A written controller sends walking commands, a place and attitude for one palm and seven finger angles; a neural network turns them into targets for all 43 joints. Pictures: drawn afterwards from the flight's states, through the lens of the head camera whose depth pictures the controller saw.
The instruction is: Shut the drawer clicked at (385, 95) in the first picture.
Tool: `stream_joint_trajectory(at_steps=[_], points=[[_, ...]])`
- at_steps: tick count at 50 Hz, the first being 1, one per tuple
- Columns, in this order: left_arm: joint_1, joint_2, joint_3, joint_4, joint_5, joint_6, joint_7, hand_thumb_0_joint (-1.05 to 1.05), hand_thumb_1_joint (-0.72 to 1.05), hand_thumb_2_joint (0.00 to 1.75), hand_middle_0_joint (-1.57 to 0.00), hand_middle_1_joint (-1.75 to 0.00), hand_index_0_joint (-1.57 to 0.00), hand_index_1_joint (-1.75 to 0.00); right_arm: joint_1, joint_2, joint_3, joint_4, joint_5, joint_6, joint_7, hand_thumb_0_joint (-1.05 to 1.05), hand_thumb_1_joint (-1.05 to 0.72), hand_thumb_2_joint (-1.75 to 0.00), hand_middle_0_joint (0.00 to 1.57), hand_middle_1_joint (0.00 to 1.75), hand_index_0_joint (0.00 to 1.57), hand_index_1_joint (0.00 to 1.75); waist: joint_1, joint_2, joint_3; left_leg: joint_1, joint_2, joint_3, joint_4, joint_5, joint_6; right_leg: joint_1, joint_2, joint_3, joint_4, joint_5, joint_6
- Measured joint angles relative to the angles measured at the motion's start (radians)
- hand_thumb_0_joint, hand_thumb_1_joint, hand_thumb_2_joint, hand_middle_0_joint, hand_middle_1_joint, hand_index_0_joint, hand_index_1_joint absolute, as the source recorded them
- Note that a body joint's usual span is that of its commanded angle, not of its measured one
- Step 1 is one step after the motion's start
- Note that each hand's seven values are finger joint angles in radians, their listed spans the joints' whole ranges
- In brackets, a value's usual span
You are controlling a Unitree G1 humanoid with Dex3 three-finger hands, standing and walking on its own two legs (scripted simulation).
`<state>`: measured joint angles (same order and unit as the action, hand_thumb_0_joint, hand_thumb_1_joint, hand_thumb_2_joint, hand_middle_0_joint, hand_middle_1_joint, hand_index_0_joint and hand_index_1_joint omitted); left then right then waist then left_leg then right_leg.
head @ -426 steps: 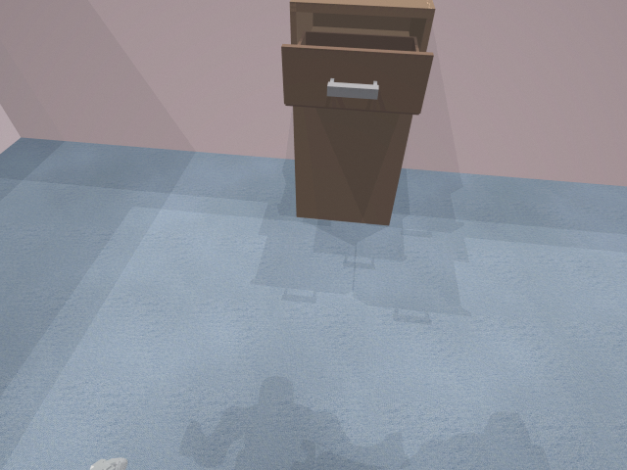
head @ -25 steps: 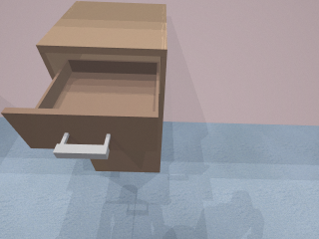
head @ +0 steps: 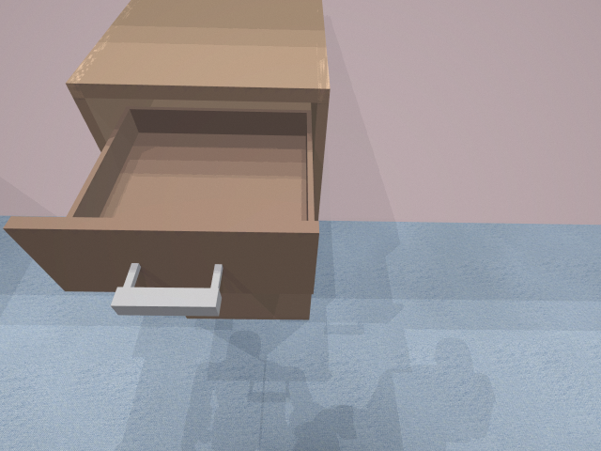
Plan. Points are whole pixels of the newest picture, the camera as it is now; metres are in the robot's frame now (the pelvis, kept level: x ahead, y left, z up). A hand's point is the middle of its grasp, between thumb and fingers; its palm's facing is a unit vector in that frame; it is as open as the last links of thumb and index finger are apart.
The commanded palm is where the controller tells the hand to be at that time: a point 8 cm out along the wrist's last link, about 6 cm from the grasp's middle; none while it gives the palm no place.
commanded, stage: come to a stop and stand still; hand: left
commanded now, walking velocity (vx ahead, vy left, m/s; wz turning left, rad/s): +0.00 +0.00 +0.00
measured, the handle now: (172, 286) +0.31 +0.20 +0.03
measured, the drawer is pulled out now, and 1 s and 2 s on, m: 0.28 0.28 0.28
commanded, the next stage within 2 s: look again from close up in 0.48 s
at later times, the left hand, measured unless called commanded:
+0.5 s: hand out of the picture -0.03 +0.11 -0.17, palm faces +0.05 -0.99 -0.14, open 7.3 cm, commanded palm none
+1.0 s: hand out of the picture +0.03 +0.16 -0.17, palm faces +0.05 -0.97 -0.22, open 7.3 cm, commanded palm none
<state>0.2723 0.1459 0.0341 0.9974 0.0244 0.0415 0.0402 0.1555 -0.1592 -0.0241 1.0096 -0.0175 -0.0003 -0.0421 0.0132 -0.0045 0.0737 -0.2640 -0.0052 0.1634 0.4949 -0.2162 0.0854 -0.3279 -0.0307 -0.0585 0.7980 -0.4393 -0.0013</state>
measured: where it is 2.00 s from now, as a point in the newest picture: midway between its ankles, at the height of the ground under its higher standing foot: outside the picture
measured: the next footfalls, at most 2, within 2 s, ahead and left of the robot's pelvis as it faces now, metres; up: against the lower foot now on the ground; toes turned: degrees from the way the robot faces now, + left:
right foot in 0.08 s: +0.02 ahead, -0.13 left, +0.00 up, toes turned -2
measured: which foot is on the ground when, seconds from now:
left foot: down 0.00-1.00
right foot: up 0.00-0.06, down 0.08-1.00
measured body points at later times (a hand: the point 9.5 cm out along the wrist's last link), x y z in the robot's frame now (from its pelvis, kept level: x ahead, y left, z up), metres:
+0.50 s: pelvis -0.01 -0.04 +0.01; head -0.01 -0.03 +0.46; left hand -0.03 +0.16 -0.16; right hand -0.05 -0.25 -0.15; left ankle +0.04 +0.07 -0.73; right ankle -0.02 -0.12 -0.74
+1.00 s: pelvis +0.01 -0.02 +0.00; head +0.00 -0.02 +0.45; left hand +0.02 +0.21 -0.15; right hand +0.05 -0.25 -0.16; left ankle +0.04 +0.07 -0.73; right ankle -0.02 -0.12 -0.73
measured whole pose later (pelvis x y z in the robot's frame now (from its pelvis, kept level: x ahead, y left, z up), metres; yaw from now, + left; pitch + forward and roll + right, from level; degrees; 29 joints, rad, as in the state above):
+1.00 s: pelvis +0.01 -0.02 +0.00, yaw +1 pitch -2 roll +0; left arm 0.31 0.15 -0.01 1.04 0.02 -0.02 0.05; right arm 0.25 -0.18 -0.02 1.05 -0.01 -0.01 -0.03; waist 0.00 0.02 0.00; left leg -0.26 0.01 0.12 0.54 -0.25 0.04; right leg -0.16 -0.01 -0.08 0.53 -0.34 -0.02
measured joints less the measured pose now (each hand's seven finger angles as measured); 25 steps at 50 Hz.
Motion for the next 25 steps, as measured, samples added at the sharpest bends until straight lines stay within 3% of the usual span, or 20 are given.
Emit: stream_joint_trajectory(at_steps=[5,11,16,25], points=[[0.010,0.008,0.000,-0.015,0.004,-0.022,-0.001,0.00,0.92,0.90,-0.19,-0.30,-0.20,-0.30,0.020,-0.002,-0.007,0.012,0.004,0.014,0.014,0.00,-0.92,-0.90,0.21,0.30,0.20,0.30,-0.001,0.005,-0.024,-0.043,0.012,0.010,0.051,-0.011,-0.025,0.095,-0.002,0.012,-0.228,0.109,-0.009],[0.031,0.005,-0.024,0.023,-0.005,-0.036,-0.001,0.01,0.93,0.90,-0.19,-0.30,-0.20,-0.30,0.082,-0.003,-0.003,0.055,0.007,0.022,0.024,-0.01,-0.94,-0.90,0.20,0.30,0.20,0.30,-0.030,0.007,-0.051,-0.013,0.026,-0.036,-0.003,0.031,-0.057,0.126,0.031,-0.013,-0.276,0.140,-0.033],[0.043,0.012,-0.033,0.054,-0.011,-0.045,-0.003,0.01,0.94,0.90,-0.19,-0.30,-0.20,-0.30,0.146,0.021,0.017,0.113,0.009,0.017,0.027,0.00,-0.92,-0.90,0.20,0.30,0.20,0.30,-0.028,-0.021,-0.066,0.023,0.034,-0.048,-0.054,0.047,-0.066,0.170,0.046,-0.024,-0.340,0.167,-0.043],[0.079,-0.023,-0.046,0.089,-0.017,-0.058,-0.006,0.01,0.92,0.90,-0.19,-0.30,-0.20,-0.30,0.198,0.058,0.032,0.161,0.009,0.015,0.024,0.00,-0.91,-0.90,0.20,0.30,0.20,0.30,-0.023,-0.019,-0.056,0.031,0.040,-0.064,-0.087,0.067,-0.074,0.194,0.057,-0.039,-0.398,0.194,-0.051]])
